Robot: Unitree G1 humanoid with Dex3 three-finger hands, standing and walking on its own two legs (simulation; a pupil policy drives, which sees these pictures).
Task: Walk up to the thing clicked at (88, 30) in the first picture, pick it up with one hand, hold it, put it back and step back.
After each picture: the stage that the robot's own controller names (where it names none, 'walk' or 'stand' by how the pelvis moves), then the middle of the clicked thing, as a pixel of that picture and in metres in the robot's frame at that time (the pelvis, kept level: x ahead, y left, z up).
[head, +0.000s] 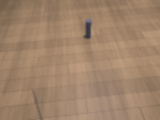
stand; (88, 29) +1.61 +0.00 -0.65
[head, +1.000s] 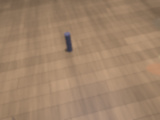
walk; (68, 42) +1.45 +0.29 -0.63
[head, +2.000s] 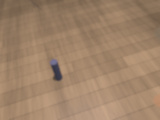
walk; (56, 70) +0.95 +0.37 -0.65
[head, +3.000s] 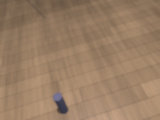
walk; (61, 104) +0.59 +0.30 -0.65
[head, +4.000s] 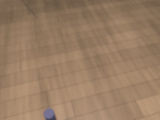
stand; out of the picture +0.44 +0.26 -0.63
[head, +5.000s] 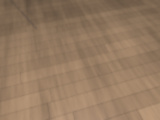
stand; out of the picture +0.40 +0.25 -0.65
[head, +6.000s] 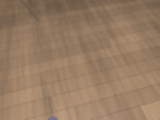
stand; out of the picture +0.40 +0.23 -0.65
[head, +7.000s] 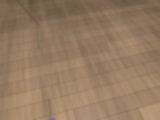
stand; out of the picture +0.42 +0.25 -0.66
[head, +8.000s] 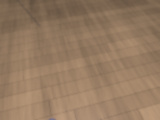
stand; out of the picture +0.42 +0.24 -0.66
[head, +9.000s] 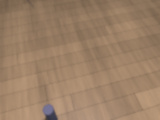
go down; (51, 115) +0.43 +0.24 -0.64
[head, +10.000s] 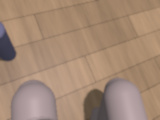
go down; (1, 44) +0.47 +0.31 -0.23
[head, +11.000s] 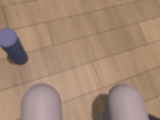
close in; (15, 49) +0.47 +0.30 -0.25
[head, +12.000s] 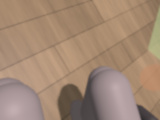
close in; out of the picture +0.45 +0.34 -0.16
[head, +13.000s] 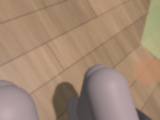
close; out of the picture +0.44 +0.35 -0.16
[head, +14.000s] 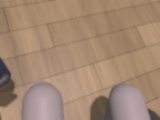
lift; out of the picture +0.34 +0.31 -0.06
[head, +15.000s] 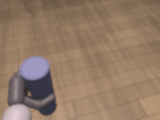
hold; (42, 90) +0.31 +0.16 +0.06
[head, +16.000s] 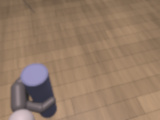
hold; (42, 95) +0.31 +0.16 +0.01
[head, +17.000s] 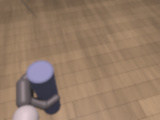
crouch; (47, 92) +0.32 +0.15 +0.03
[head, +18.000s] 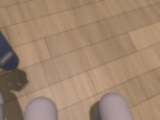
crouch; out of the picture +0.44 +0.26 -0.06
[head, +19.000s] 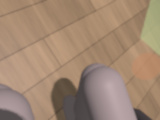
lower; out of the picture +0.44 +0.33 -0.17
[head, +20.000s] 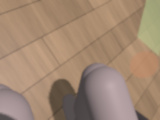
lower; out of the picture +0.44 +0.35 -0.16
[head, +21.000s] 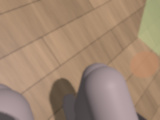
lower; out of the picture +0.43 +0.35 -0.16
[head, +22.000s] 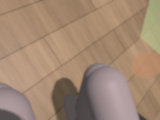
lower; out of the picture +0.43 +0.35 -0.16
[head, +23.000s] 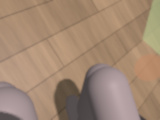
loosen; out of the picture +0.43 +0.33 -0.16
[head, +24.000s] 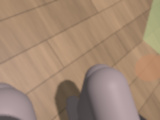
withdraw; out of the picture +0.43 +0.33 -0.16
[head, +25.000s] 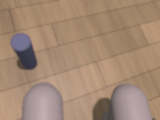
walk; (26, 54) +0.46 +0.27 -0.24
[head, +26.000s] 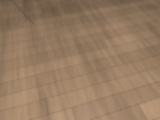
stand; out of the picture +0.40 +0.22 -0.59
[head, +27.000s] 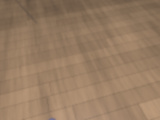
stand; out of the picture +0.41 +0.23 -0.60
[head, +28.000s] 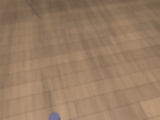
stand; out of the picture +0.42 +0.22 -0.61
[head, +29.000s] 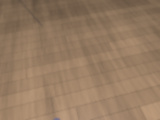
walk; out of the picture +0.42 +0.22 -0.66
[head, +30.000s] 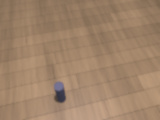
walk; (60, 93) +0.55 +0.19 -0.64
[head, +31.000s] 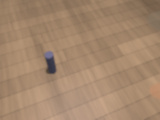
walk; (51, 63) +0.80 +0.29 -0.63
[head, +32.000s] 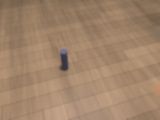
stand; (64, 60) +1.06 +0.24 -0.64
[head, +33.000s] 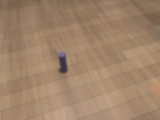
stand; (63, 62) +1.04 +0.25 -0.66
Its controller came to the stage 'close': yes
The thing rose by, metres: 0.66
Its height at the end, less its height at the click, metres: +0.00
